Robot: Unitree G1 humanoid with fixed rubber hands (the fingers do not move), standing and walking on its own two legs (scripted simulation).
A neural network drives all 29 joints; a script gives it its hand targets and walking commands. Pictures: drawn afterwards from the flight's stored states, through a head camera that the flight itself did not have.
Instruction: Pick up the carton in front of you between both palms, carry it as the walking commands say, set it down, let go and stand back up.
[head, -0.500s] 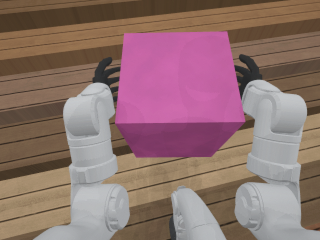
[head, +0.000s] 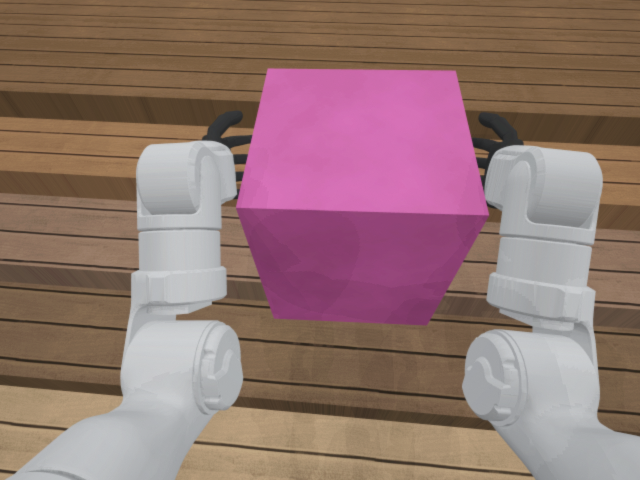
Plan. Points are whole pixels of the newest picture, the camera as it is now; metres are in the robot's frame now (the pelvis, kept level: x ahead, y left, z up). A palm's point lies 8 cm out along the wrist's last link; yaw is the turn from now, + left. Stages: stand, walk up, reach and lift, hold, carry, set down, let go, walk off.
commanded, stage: carry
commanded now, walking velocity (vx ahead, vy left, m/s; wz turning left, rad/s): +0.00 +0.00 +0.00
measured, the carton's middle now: (354, 208) +0.42 +0.01 +0.12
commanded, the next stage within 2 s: none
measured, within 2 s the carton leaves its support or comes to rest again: neither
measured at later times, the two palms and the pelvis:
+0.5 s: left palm (241, 145) +0.48 +0.16 +0.16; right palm (476, 137) +0.51 -0.14 +0.17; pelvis +0.14 -0.02 +0.09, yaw +1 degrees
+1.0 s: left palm (241, 75) +0.52 +0.15 +0.23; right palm (495, 83) +0.52 -0.14 +0.23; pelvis +0.18 +0.01 +0.09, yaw -2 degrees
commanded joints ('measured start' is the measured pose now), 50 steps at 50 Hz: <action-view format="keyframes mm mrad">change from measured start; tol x32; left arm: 1 -616 -1119 -510 -17 -354 26 -262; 50 -415 -1150 -623 -90 -392 -105 -252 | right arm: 1 -562 1046 565 74 436 16 204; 26 -141 1134 762 -72 393 -214 212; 50 -426 1129 663 -8 524 -138 215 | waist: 1 -141 102 -532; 11 44 254 -587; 14 77 -288 -836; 50 -39 4 -381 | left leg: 1 868 402 -238 250 1503 185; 7 408 218 -118 129 884 93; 11 184 260 -22 334 1652 88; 12 166 234 -4 512 1509 60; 14 -218 -103 -127 1321 -167 -97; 22 -438 36 -91 1110 -144 -37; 30 -11 43 -3 127 43 -25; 50 -18 185 -106 154 94 51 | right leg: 1 -654 59 51 678 -228 -1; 7 -481 1 -136 394 -45 -17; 11 227 65 -175 -212 270 -78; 12 409 59 -132 -469 445 -88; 14 742 -359 572 -574 1801 -416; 17 587 -281 398 -603 974 -283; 28 480 -251 112 -660 924 -158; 33 239 -146 73 -672 203 -49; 50 296 -148 99 -677 357 -69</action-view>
